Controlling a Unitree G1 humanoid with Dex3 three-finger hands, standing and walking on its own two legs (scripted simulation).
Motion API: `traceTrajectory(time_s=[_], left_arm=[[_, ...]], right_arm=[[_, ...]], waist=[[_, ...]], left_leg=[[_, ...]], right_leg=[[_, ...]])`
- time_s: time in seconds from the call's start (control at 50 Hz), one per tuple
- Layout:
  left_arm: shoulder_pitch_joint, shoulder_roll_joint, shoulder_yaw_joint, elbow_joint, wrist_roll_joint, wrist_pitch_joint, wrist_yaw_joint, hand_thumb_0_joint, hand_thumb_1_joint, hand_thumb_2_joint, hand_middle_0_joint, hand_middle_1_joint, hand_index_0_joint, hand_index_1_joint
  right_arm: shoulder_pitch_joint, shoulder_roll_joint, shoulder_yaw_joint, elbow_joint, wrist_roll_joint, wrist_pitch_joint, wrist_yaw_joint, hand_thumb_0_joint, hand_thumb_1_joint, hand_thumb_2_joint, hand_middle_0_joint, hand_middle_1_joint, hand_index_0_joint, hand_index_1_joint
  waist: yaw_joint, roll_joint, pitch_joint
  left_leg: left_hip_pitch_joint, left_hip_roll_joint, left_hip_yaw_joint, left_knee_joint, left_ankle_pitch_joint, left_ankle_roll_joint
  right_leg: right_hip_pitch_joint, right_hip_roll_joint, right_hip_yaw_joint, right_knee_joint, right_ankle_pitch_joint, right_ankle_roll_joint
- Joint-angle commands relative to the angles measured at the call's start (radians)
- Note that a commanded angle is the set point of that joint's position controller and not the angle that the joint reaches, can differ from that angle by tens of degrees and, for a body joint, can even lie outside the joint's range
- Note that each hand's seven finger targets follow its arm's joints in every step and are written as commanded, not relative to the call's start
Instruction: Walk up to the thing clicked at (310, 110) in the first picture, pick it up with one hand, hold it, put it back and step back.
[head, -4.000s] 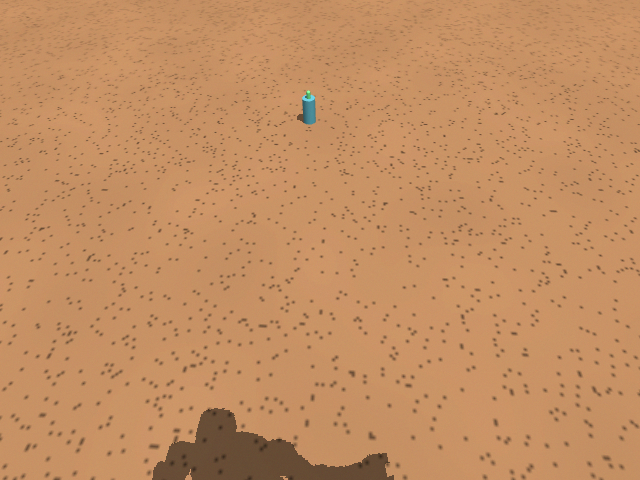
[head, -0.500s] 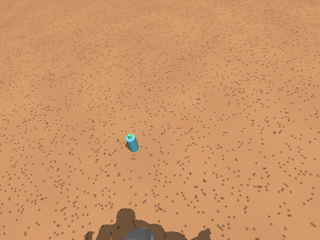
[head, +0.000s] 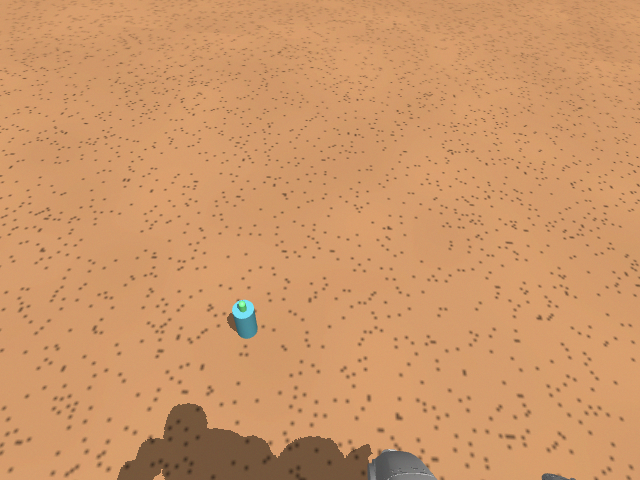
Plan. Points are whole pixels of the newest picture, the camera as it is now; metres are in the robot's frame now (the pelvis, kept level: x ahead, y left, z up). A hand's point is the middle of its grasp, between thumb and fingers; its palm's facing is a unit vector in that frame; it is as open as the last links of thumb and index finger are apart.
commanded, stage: walk up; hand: left
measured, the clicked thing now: (244, 316) +0.69 +0.21 -0.68
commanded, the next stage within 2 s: none
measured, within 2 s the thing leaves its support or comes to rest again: neither
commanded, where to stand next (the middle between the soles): +0.37 +0.01 m, yaw -4 degrees
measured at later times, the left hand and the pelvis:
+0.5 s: hand (132, 444) +0.20 +0.26 -0.12, palm faces -0.05 -0.90 -0.44, open 7.4 cm; pelvis +0.14 -0.02 +0.00, yaw -2 degrees
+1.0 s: hand (128, 347) +0.35 +0.32 -0.15, palm faces -0.15 -0.92 -0.36, open 7.4 cm; pelvis +0.27 +0.05 +0.00, yaw -4 degrees
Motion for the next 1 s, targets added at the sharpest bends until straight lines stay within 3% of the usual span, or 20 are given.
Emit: traceTrajectory(time_s=[0.0, 0.1, 0.14, 0.18, 0.2, 0.22, 0.24, 0.26, 0.32, 0.36, 0.52, 0.58, 0.64, 0.66, 0.68, 0.7, 0.72, 0.78, 0.88, 0.98], left_arm=[[0.022, 0.160, 0.056, -0.065, 0.010, -0.014, -0.003, 0.000, 0.900, 0.900, -0.200, -0.300, -0.200, -0.300], [-0.022, 0.132, 0.061, -0.073, 0.013, -0.030, -0.009, 0.000, 0.900, 0.900, -0.200, -0.300, -0.200, -0.300], [0.038, 0.136, 0.070, -0.047, 0.013, -0.037, -0.004, 0.000, 0.900, 0.900, -0.200, -0.300, -0.200, -0.300], [0.167, 0.202, 0.098, -0.010, 0.018, -0.050, 0.014, 0.000, 0.900, 0.900, -0.200, -0.300, -0.200, -0.300], [0.235, 0.281, 0.128, -0.007, 0.026, -0.055, 0.026, 0.000, 0.900, 0.900, -0.200, -0.300, -0.200, -0.300], [0.211, 0.323, 0.125, -0.043, 0.023, -0.059, 0.032, 0.000, 0.900, 0.900, -0.200, -0.300, -0.200, -0.300], [0.149, 0.327, 0.120, -0.049, 0.008, -0.051, 0.030, 0.000, 0.900, 0.900, -0.200, -0.300, -0.200, -0.300], [0.109, 0.298, 0.115, -0.065, 0.001, -0.050, 0.030, 0.000, 0.900, 0.900, -0.200, -0.300, -0.200, -0.300], [0.045, 0.240, 0.092, -0.080, 0.003, -0.054, 0.032, 0.000, 0.900, 0.900, -0.200, -0.300, -0.200, -0.300], [0.027, 0.238, 0.090, -0.086, 0.010, -0.057, 0.029, 0.000, 0.900, 0.900, -0.200, -0.300, -0.200, -0.300], [0.047, 0.273, 0.107, -0.110, 0.023, -0.049, 0.017, 0.000, 0.900, 0.900, -0.200, -0.300, -0.200, -0.300], [-0.005, 0.284, 0.104, -0.116, 0.025, -0.041, 0.019, 0.000, 0.900, 0.900, -0.200, -0.300, -0.200, -0.300], [-0.010, 0.205, 0.071, -0.117, 0.035, -0.022, 0.021, 0.000, 0.900, 0.900, -0.200, -0.300, -0.200, -0.300], [0.046, 0.120, 0.045, -0.113, 0.030, -0.016, 0.017, 0.000, 0.900, 0.900, -0.200, -0.300, -0.200, -0.300], [0.072, 0.100, 0.036, -0.105, 0.011, -0.011, 0.021, 0.000, 0.900, 0.900, -0.200, -0.300, -0.200, -0.300], [0.067, 0.195, 0.057, -0.085, 0.017, -0.009, 0.031, 0.000, 0.900, 0.900, -0.200, -0.300, -0.200, -0.300], [0.019, 0.231, 0.061, -0.083, 0.019, -0.012, 0.032, 0.000, 0.900, 0.900, -0.200, -0.300, -0.200, -0.300], [0.087, 0.219, 0.068, -0.018, 0.007, -0.010, 0.018, 0.000, 0.900, 0.900, -0.200, -0.300, -0.200, -0.300], [0.051, 0.164, 0.055, -0.022, 0.015, 0.015, 0.014, 0.000, 0.900, 0.900, -0.200, -0.300, -0.200, -0.300], [-0.039, 0.104, 0.036, -0.030, 0.007, 0.021, 0.030, 0.000, 0.900, 0.900, -0.200, -0.300, -0.200, -0.300]], right_arm=[[0.038, -0.284, -0.090, -0.075, -0.002, -0.022, -0.019, 0.000, -0.900, -0.900, 0.200, 0.300, 0.200, 0.300], [0.016, -0.274, -0.084, -0.098, -0.005, -0.012, -0.016, 0.000, -0.900, -0.900, 0.200, 0.300, 0.200, 0.300], [0.003, -0.273, -0.085, -0.110, 0.000, -0.002, -0.017, 0.000, -0.900, -0.900, 0.200, 0.300, 0.200, 0.300], [0.035, -0.208, -0.061, -0.124, 0.005, 0.004, -0.014, 0.000, -0.900, -0.900, 0.200, 0.300, 0.200, 0.300], [0.083, -0.160, -0.043, -0.136, 0.005, 0.002, -0.011, 0.000, -0.900, -0.900, 0.200, 0.300, 0.200, 0.300], [0.115, -0.161, -0.037, -0.122, 0.001, 0.016, -0.012, 0.000, -0.900, -0.900, 0.200, 0.300, 0.200, 0.300], [0.090, -0.264, -0.068, -0.101, -0.006, 0.028, -0.023, 0.000, -0.900, -0.900, 0.200, 0.300, 0.200, 0.300], [0.054, -0.281, -0.074, -0.089, -0.009, 0.032, -0.027, 0.000, -0.900, -0.900, 0.200, 0.300, 0.200, 0.300], [0.085, -0.240, -0.068, -0.043, 0.003, 0.044, -0.009, 0.000, -0.900, -0.900, 0.200, 0.300, 0.200, 0.300], [0.110, -0.226, -0.071, -0.029, -0.009, 0.052, 0.002, 0.000, -0.900, -0.900, 0.200, 0.300, 0.200, 0.300], [-0.012, -0.221, -0.083, -0.056, -0.029, 0.040, 0.031, 0.000, -0.900, -0.900, 0.200, 0.300, 0.200, 0.300], [0.030, -0.231, -0.093, -0.034, -0.027, 0.031, 0.029, 0.000, -0.900, -0.900, 0.200, 0.300, 0.200, 0.300], [0.187, -0.262, -0.113, 0.027, -0.029, 0.016, 0.006, 0.000, -0.900, -0.900, 0.200, 0.300, 0.200, 0.300], [0.237, -0.319, -0.125, 0.028, -0.038, 0.006, -0.007, 0.000, -0.900, -0.900, 0.200, 0.300, 0.200, 0.300], [0.183, -0.360, -0.121, -0.013, -0.038, -0.004, -0.013, 0.000, -0.900, -0.900, 0.200, 0.300, 0.200, 0.300], [0.138, -0.408, -0.130, -0.031, -0.015, -0.003, -0.012, 0.000, -0.900, -0.900, 0.200, 0.300, 0.200, 0.300], [0.120, -0.390, -0.125, -0.028, -0.009, -0.001, -0.014, 0.000, -0.900, -0.900, 0.200, 0.300, 0.200, 0.300], [0.065, -0.296, -0.088, -0.041, -0.010, -0.022, -0.027, 0.000, -0.900, -0.900, 0.200, 0.300, 0.200, 0.300], [0.060, -0.275, -0.076, -0.049, -0.007, -0.024, -0.045, 0.000, -0.900, -0.900, 0.200, 0.300, 0.200, 0.300], [0.052, -0.256, -0.062, -0.040, -0.004, -0.006, -0.062, 0.000, -0.900, -0.900, 0.200, 0.300, 0.200, 0.300]], waist=[[-0.013, 0.213, -0.011], [-0.004, 0.199, -0.028], [0.032, 0.148, -0.061], [0.097, -0.040, -0.163], [0.116, -0.215, -0.214], [0.090, -0.203, -0.177], [0.086, -0.126, -0.147], [0.078, -0.085, -0.082], [0.028, -0.072, -0.005], [0.015, -0.095, -0.006], [0.046, -0.132, -0.007], [0.010, -0.106, -0.032], [-0.078, 0.093, -0.062], [-0.086, 0.342, -0.065], [-0.049, 0.364, -0.004], [-0.051, 0.299, 0.024], [-0.045, 0.237, 0.080], [0.006, 0.200, 0.054], [0.009, 0.183, -0.003], [0.005, 0.194, -0.055]], left_leg=[[0.077, 0.244, -0.171, -0.215, 0.242, 0.215], [0.022, 0.214, -0.105, -0.119, 0.351, 0.184], [-0.023, 0.204, -0.105, -0.033, 0.240, 0.155], [-0.107, 0.105, -0.019, 0.272, 0.178, 0.102], [-0.274, 0.013, 0.019, 0.492, -0.054, 0.058], [-0.414, -0.051, -0.038, 0.601, -0.284, 0.025], [-0.429, 0.005, -0.089, 0.666, -0.290, 0.023], [-0.439, 0.038, -0.124, 0.671, -0.280, 0.018], [-0.370, 0.066, -0.139, 0.598, -0.118, 0.011], [-0.309, 0.069, -0.112, 0.551, -0.058, -0.006], [-0.256, 0.091, -0.067, 0.223, -0.023, -0.042], [-0.097, 0.074, -0.036, 0.174, -0.013, -0.025], [0.189, 0.017, -0.038, 0.064, -0.120, 0.002], [0.210, 0.170, -0.301, -0.150, -0.402, 0.045], [0.145, 0.332, -0.653, -0.315, -0.577, 0.098], [0.070, 0.412, -0.726, -0.344, -0.645, 0.192], [-0.011, 0.405, -0.697, -0.343, -0.590, 0.221], [0.005, 0.254, -0.355, -0.282, -0.187, 0.114], [0.038, 0.245, -0.191, -0.211, 0.206, 0.170], [0.029, 0.217, -0.070, -0.054, 0.689, 0.141]], right_leg=[[-0.091, -0.039, -0.012, -0.151, 0.059, 0.029], [0.075, -0.002, -0.075, -0.347, 0.170, 0.007], [0.229, 0.022, -0.080, -0.442, 0.234, -0.002], [0.486, 0.030, -0.055, -0.550, 0.183, -0.030], [0.607, -0.157, 0.247, -0.608, 0.035, -0.078], [0.606, -0.348, 0.583, -0.712, -0.069, -0.153], [0.541, -0.396, 0.665, -0.725, -0.156, -0.244], [0.440, -0.360, 0.595, -0.752, -0.181, -0.248], [0.287, -0.210, 0.289, -0.759, -0.073, -0.141], [0.209, -0.176, 0.194, -0.771, -0.060, -0.159], [0.173, -0.190, 0.154, -0.759, -0.226, -0.178], [0.079, -0.197, 0.147, -0.708, -0.287, -0.159], [-0.123, -0.098, 0.055, -0.403, -0.323, -0.104], [-0.197, 0.013, -0.051, -0.085, -0.241, -0.055], [-0.316, 0.122, -0.024, 0.091, -0.170, -0.018], [-0.306, 0.048, 0.042, 0.149, -0.160, -0.030], [-0.276, 0.011, 0.079, 0.153, -0.119, -0.030], [-0.170, -0.013, 0.102, 0.065, 0.024, -0.012], [-0.086, 0.002, 0.047, -0.077, 0.065, 0.028], [0.065, 0.024, -0.036, -0.246, 0.143, 0.008]])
